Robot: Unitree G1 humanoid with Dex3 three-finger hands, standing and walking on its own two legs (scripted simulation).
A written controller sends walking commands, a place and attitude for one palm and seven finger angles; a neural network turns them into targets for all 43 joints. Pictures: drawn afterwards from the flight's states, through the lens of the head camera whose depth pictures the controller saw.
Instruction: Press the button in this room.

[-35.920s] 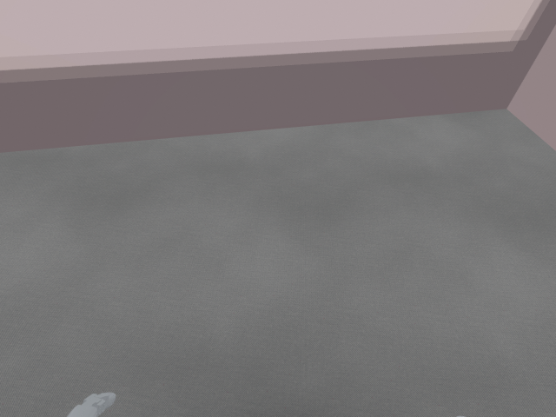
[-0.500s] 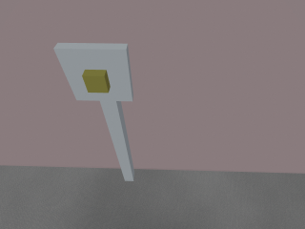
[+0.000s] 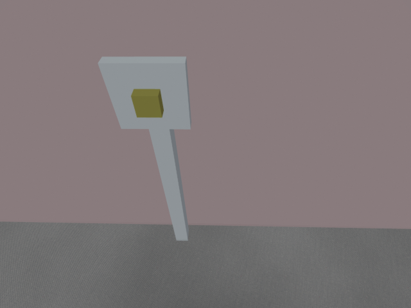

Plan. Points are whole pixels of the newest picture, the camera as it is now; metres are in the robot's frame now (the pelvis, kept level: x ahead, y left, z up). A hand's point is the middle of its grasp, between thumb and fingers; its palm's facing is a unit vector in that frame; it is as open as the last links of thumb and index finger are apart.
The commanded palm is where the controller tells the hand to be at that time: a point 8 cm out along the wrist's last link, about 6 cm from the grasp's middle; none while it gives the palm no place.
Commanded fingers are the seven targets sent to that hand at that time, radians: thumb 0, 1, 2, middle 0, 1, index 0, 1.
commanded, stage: come to a stop and stand still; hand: left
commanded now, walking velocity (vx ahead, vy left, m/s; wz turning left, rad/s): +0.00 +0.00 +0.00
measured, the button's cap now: (148, 102) +0.53 +0.18 +0.12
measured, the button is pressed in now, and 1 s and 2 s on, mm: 0 0 0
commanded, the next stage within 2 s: look again from close up in 0.38 s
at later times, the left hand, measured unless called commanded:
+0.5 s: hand out of the picture -0.04 +0.14 -0.17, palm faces +0.02 -0.99 -0.15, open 7.4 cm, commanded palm none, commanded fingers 0.00 0.90 0.90 -0.20 -0.30 -0.20 -0.30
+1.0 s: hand out of the picture +0.05 +0.23 -0.17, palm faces +0.04 -0.96 -0.26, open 7.4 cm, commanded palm none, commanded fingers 0.00 0.90 0.90 -0.20 -0.30 -0.20 -0.30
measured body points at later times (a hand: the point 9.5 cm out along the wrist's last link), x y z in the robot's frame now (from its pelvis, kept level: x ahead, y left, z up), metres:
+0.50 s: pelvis -0.01 -0.01 +0.00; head -0.01 -0.01 +0.45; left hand -0.04 +0.19 -0.16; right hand -0.06 -0.21 -0.16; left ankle +0.05 +0.09 -0.74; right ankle -0.02 -0.12 -0.74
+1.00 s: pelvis -0.01 +0.01 +0.00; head -0.02 +0.02 +0.45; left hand +0.05 +0.28 -0.15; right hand +0.08 -0.25 -0.13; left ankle +0.05 +0.09 -0.74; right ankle -0.02 -0.12 -0.74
